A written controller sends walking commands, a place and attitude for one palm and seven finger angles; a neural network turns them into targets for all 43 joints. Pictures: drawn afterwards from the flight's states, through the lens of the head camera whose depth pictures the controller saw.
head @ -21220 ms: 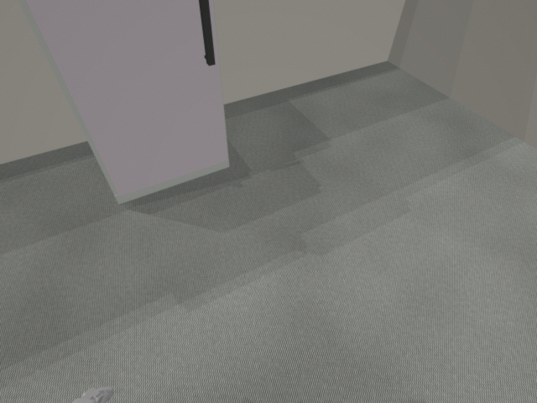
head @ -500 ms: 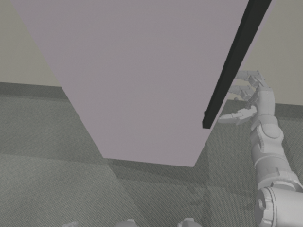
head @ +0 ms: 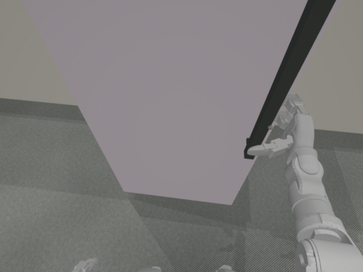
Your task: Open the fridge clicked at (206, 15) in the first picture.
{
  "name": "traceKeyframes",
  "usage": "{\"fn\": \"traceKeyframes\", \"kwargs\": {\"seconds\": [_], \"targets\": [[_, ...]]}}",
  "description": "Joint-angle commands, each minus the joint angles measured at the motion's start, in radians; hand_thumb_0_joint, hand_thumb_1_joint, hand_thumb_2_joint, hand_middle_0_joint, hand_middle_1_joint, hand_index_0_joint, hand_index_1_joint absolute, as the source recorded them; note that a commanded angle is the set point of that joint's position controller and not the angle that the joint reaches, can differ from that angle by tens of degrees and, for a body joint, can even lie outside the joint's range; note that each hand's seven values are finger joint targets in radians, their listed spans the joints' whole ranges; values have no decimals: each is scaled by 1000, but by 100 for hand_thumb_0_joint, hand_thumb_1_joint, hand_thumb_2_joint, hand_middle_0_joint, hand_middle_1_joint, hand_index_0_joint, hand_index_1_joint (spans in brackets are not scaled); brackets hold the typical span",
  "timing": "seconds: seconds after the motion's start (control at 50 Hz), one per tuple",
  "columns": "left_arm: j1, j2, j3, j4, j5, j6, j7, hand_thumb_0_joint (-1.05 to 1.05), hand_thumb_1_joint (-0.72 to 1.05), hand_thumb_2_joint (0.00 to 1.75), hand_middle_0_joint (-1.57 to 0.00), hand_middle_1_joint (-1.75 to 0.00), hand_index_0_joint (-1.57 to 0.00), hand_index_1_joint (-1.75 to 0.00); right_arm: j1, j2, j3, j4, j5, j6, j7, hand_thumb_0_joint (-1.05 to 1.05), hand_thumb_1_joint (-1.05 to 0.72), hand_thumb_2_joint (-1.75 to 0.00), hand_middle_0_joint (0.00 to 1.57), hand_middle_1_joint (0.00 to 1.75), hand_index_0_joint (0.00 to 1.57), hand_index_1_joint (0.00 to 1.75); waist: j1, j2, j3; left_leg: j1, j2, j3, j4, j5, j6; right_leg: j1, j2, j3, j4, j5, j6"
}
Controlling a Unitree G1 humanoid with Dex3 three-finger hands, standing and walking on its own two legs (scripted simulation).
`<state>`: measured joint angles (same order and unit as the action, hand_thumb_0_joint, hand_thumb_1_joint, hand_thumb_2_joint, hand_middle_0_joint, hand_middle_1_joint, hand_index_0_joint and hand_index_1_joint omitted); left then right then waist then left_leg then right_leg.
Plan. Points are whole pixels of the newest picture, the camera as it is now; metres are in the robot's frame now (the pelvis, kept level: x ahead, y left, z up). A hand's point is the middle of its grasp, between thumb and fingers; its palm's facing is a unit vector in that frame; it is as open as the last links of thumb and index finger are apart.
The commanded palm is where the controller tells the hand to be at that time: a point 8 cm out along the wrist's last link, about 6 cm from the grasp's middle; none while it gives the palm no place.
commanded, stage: slide the fingers in behind the handle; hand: right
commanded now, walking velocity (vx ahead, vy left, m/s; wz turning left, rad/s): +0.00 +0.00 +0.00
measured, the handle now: (273, 92) +0.48 -0.13 +0.15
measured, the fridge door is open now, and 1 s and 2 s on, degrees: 0 0 0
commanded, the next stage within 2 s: grip the handle and tug to test in 1.12 s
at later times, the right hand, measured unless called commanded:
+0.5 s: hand (261, 126) +0.43 -0.12 +0.09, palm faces +0.00 +1.00 -0.01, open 14.0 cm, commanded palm +0.40 -0.17 +0.09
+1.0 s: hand (260, 125) +0.43 -0.12 +0.09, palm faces +0.00 +1.00 +0.00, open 14.0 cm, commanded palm +0.40 -0.16 +0.09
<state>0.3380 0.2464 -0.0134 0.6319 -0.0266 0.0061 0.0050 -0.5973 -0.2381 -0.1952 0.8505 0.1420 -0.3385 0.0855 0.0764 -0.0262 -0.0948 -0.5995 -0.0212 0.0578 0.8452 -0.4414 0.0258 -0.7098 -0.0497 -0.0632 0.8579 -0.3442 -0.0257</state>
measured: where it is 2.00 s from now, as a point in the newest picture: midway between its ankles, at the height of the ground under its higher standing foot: outside the picture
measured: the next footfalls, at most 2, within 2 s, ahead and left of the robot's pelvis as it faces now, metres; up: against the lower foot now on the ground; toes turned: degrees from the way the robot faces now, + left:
none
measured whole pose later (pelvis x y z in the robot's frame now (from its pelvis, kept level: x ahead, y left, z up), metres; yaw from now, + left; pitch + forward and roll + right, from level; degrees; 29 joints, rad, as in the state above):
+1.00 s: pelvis +0.01 +0.01 +0.00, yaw +0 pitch +11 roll +1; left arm 0.34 0.25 0.00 0.65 -0.02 0.01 0.00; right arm -0.58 -0.21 -0.16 0.84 0.15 -0.36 0.07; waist 0.07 -0.03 -0.10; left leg -0.58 -0.03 0.07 0.83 -0.45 0.04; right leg -0.69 -0.05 -0.05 0.83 -0.34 -0.01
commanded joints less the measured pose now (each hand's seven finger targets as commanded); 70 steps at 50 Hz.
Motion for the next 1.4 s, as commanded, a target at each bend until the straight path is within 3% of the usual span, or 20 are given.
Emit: {"fn": "traceKeyframes", "kwargs": {"seconds": [0.0, 0.14, 0.18, 0.24, 0.26, 0.42, 0.46, 0.54, 0.62, 0.7, 0.76, 0.8, 0.86, 0.94, 1.12, 1.2, 1.24, 1.28, 1.32, 1.38], "targets": [[46, 148, 58, -93, -4, -37, 9, 0, 90, 90, -20, -30, -20, -30, -444, -156, -11, -243, 9, -85, -5, 0, 50, -30, 30, 120, 30, 120, 16, -1, -344, -4, -31, -30, -129, 318, -11, 361, 36, 85, -79, 206, -5], [43, 147, 62, -93, -4, -37, 1, 0, 90, 90, -20, -30, -20, -30, -402, -107, 22, -220, 14, -67, -8, 0, 50, -30, 30, 120, 30, 120, 16, 28, -322, 5, -28, -32, -140, 338, -16, 341, 41, 75, -81, 201, -8], [45, 148, 62, -97, -3, -35, 3, 0, 90, 90, -20, -30, -20, -30, -394, -152, -17, -246, 7, -72, -19, 0, 50, -30, 30, 120, 30, 120, 0, 33, -356, 43, -24, -40, -132, 376, -17, 331, 44, 70, -79, 225, -10], [37, 141, 61, -98, -1, -35, 4, 0, 90, 90, -20, -30, -20, -30, -383, -156, -26, -250, 9, -76, -25, 0, 50, -30, 30, 120, 30, 120, -1, 37, -343, 68, -22, -52, -140, 393, -22, 309, 50, 59, -75, 212, -14], [43, 145, 59, -96, 1, -33, 5, 0, 90, 90, -20, -30, -20, -30, -381, -192, -52, -252, 8, -81, -27, 0, 50, -30, 30, 120, 30, 120, -5, 50, -339, 90, -20, -55, -139, 398, -21, 286, 51, 59, -74, 209, -16], [33, 137, 60, -92, -7, -34, 3, 0, 90, 90, -20, -30, -20, -30, -422, -98, 33, -247, 20, -80, -1, 0, 50, -30, 30, 120, 30, 120, 22, -1, -323, 42, -20, -56, -152, 389, -24, 319, 51, 58, -74, 193, -14], [46, 142, 63, -89, -2, -34, 3, 0, 90, 90, -20, -30, -20, -30, -397, -115, 12, -236, 23, -80, -7, 0, 50, -30, 30, 120, 30, 120, 14, 43, -334, 68, -21, -54, -148, 401, -22, 309, 52, 63, -75, 207, -16], [35, 138, 62, -89, -4, -33, 1, 0, 90, 90, -20, -30, -20, -30, -398, -126, 5, -239, 14, -83, -15, 0, 50, -30, 30, 120, 30, 120, 5, 24, -336, 76, -15, -65, -150, 400, -26, 292, 56, 56, -76, 189, -15], [41, 139, 60, -88, -1, -31, 1, 0, 90, 90, -20, -30, -20, -30, -394, -142, -18, -208, 9, -83, -31, 0, 50, -30, 30, 120, 30, 120, 3, 65, -325, 88, -15, -66, -150, 399, -28, 267, 57, 55, -78, 183, -17], [40, 134, 62, -89, 1, -31, -1, 0, 90, 90, -20, -30, -20, -30, -413, -126, -1, -233, 0, -96, -36, 0, 50, -30, 30, 120, 30, 120, 4, 12, -355, 75, -17, -60, -140, 416, -23, 311, 55, 55, -74, 210, -14], [47, 141, 62, -92, 4, -29, -2, 0, 90, 90, -20, -30, -20, -30, -385, -160, -33, -229, 5, -100, -35, 0, 50, -30, 30, 120, 30, 120, -4, 55, -351, 105, -17, -65, -140, 428, -24, 282, 57, 56, -71, 213, -17], [36, 135, 62, -96, 0, -29, -1, 0, 90, 90, -20, -30, -20, -30, -377, -129, -8, -235, 8, -98, -26, 0, 50, -30, 30, 120, 30, 120, 0, 36, -352, 105, -16, -67, -142, 443, -27, 286, 57, 49, -75, 214, -16], [45, 140, 61, -90, 1, -25, 3, 0, 90, 90, -20, -30, -20, -30, -406, -143, -14, -216, 10, -90, -20, 0, 50, -30, 30, 120, 30, 120, 13, 65, -319, 91, -16, -65, -150, 415, -28, 272, 56, 53, -77, 194, -19], [39, 135, 64, -86, -3, -31, 0, 0, 90, 90, -20, -30, -20, -30, -433, -74, 46, -243, 14, -97, -14, 0, 50, -30, 30, 120, 30, 120, 22, 4, -344, 30, -24, -45, -145, 383, -19, 350, 48, 66, -77, 211, -11], [41, 142, 61, -88, 1, -24, 1, 0, 90, 90, -20, -30, -20, -30, -416, -146, -20, -205, -3, -88, -41, 0, 50, -30, 30, 120, 30, 120, 2, 31, -323, 47, -21, -49, -143, 364, -18, 303, 50, 65, -82, 191, -11], [40, 138, 64, -92, 3, -27, -2, 0, 90, 90, -20, -30, -20, -30, -406, -94, 18, -229, -4, -98, -45, 0, 50, -30, 30, 120, 30, 120, 7, 12, -351, 24, -27, -37, -132, 367, -14, 349, 45, 71, -78, 223, -6], [43, 141, 65, -88, 3, -29, -5, 0, 90, 90, -20, -30, -20, -30, -406, -89, 21, -235, -2, -97, -48, 0, 41, -34, 31, 121, 31, 121, 4, 3, -352, 11, -29, -31, -131, 352, -11, 364, 42, 77, -79, 223, -3], [43, 140, 66, -86, 2, -29, -5, 0, 90, 90, -20, -30, -20, -30, -429, -60, 48, -226, -6, -94, -53, 0, 31, -38, 32, 123, 32, 123, 23, 19, -335, -10, -29, -30, -136, 342, -16, 360, 41, 77, -79, 213, -6], [46, 146, 63, -81, 3, -26, -1, 0, 90, 90, -20, -30, -20, -30, -436, -98, 17, -182, -6, -84, -57, 0, 22, -42, 33, 124, 33, 124, 23, 54, -298, -4, -28, -36, -147, 318, -18, 318, 43, 76, -84, 172, -9], [50, 145, 60, -81, 5, -25, 4, 0, 90, 90, -20, -30, -20, -30, -486, -136, -7, -198, -11, -95, -60, 0, 8, -48, 35, 126, 35, 126, 18, 40, -337, 21, -24, -44, -142, 319, -17, 314, 46, 75, -85, 171, -10]]}}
